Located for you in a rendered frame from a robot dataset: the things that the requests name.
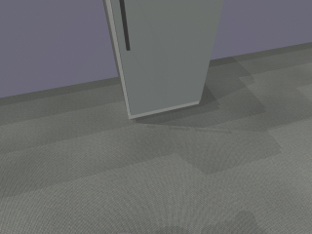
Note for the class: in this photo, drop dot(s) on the fridge door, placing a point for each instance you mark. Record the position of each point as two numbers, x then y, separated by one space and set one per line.
171 44

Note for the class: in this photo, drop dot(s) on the handle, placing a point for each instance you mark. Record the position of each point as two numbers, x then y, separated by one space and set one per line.
125 26

